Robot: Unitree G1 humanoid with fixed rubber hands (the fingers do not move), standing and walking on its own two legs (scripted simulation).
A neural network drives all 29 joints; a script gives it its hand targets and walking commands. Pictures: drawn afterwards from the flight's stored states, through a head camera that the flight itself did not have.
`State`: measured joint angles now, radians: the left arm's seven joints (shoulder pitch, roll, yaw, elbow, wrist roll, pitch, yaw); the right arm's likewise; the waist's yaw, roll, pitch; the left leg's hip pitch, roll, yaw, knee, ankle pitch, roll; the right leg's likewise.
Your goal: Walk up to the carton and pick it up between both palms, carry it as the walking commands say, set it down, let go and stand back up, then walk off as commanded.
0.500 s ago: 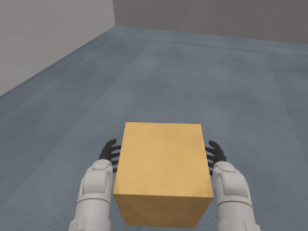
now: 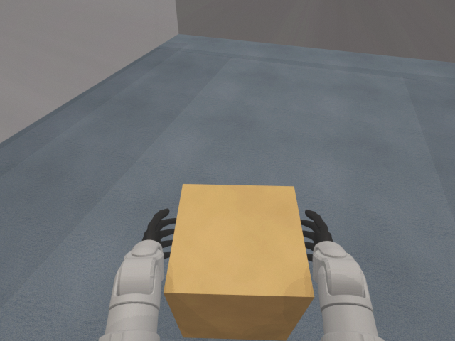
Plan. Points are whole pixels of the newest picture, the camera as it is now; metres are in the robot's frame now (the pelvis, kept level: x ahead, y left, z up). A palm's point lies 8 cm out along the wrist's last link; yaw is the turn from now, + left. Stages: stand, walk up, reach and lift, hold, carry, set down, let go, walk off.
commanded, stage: reach and lift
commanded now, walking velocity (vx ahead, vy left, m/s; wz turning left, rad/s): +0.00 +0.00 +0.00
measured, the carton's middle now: (236, 265) +0.29 +0.00 -0.02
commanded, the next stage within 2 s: hold in 0.36 s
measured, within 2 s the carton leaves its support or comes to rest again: neither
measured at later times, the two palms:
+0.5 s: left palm (150, 255) +0.27 +0.15 +0.04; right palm (323, 255) +0.27 -0.15 +0.04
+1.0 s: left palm (151, 254) +0.27 +0.15 +0.04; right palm (323, 255) +0.27 -0.15 +0.04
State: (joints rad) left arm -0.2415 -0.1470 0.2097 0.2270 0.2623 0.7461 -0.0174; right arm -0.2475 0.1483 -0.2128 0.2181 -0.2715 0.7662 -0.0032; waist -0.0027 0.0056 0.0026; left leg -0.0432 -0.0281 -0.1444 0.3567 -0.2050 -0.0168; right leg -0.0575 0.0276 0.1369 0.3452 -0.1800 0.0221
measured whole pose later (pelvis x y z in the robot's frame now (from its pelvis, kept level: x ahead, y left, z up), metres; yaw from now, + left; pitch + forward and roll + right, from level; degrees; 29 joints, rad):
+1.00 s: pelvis -0.01 +0.00 +0.00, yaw +0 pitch -7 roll +0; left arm -0.24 -0.15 0.20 0.22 0.26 0.76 -0.02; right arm -0.24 0.15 -0.21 0.21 -0.27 0.77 0.00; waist 0.00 0.01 0.01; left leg -0.05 -0.03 -0.13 0.37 -0.20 -0.02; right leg -0.07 0.03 0.13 0.37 -0.18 0.02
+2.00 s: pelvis +0.26 -0.06 -0.03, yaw -3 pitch +4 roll -1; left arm -0.17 -0.14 0.10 -0.33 0.10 1.20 0.08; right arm -0.17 0.13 -0.13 -0.37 -0.10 1.24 -0.11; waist -0.03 0.04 -0.12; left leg -0.08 0.13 0.13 0.59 -0.49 -0.05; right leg -0.45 -0.03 -0.26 0.53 -0.13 -0.07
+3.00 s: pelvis +0.93 -0.13 -0.03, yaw -3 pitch +3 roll -1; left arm -0.17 -0.14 0.10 -0.29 0.11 1.19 0.08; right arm -0.17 0.13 -0.14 -0.33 -0.12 1.22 -0.09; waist 0.02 0.04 -0.06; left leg -0.15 0.07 0.09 0.98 -0.46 0.00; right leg -0.46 -0.03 -0.26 0.57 -0.17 -0.11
